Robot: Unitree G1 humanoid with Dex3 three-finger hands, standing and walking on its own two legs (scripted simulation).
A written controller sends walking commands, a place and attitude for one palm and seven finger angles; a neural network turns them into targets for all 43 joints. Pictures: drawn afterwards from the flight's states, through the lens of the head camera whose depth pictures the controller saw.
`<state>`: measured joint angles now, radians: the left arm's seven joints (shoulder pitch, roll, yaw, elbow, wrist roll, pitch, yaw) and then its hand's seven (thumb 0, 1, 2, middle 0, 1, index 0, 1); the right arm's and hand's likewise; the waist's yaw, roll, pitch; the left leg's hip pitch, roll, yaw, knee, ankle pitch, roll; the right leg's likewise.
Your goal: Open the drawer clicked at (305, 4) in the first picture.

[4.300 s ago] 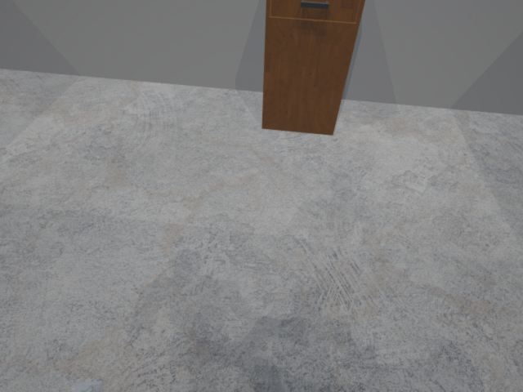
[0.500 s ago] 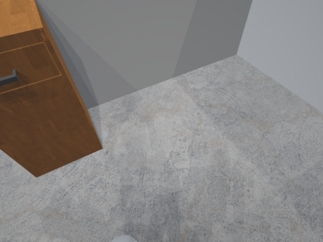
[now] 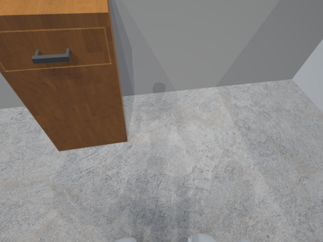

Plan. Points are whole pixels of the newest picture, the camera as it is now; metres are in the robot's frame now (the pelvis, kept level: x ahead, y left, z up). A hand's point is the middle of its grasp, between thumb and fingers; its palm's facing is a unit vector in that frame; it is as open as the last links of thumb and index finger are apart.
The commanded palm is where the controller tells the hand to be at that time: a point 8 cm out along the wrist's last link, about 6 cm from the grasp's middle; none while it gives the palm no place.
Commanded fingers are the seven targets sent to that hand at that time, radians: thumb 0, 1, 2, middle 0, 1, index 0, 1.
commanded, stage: turn to face it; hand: left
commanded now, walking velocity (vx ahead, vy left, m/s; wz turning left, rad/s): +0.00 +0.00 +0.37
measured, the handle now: (52, 55) +0.72 +0.48 +0.00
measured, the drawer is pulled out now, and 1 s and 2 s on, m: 0.00 0.00 0.00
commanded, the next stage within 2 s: take the last steps up to it in 0.32 s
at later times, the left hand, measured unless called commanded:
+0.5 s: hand out of the picture +0.05 +0.13 -0.14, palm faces +0.22 -0.94 -0.26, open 7.3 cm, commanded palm none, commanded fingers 0.00 0.90 0.90 -0.20 -0.30 -0.20 -0.30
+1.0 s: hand out of the picture +0.05 +0.21 -0.17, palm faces +0.31 -0.93 -0.18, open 7.4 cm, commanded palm none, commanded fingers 0.00 0.90 0.90 -0.20 -0.30 -0.20 -0.30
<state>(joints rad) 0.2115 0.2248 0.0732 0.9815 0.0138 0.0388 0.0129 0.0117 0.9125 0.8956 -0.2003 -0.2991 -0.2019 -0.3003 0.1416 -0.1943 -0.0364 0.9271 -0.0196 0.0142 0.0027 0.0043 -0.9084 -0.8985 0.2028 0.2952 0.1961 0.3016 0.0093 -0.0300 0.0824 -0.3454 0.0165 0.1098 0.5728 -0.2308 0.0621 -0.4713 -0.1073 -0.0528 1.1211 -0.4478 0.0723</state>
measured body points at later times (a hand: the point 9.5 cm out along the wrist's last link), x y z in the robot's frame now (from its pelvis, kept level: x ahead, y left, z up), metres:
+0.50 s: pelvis +0.02 -0.07 +0.01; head +0.05 -0.09 +0.46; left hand +0.03 +0.18 -0.12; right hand +0.13 -0.31 -0.15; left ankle -0.03 +0.07 -0.66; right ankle +0.03 -0.17 -0.73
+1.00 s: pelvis +0.09 +0.02 +0.01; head +0.10 +0.04 +0.46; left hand +0.03 +0.26 -0.15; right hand +0.14 -0.21 -0.14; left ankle -0.02 +0.08 -0.73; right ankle +0.17 -0.10 -0.67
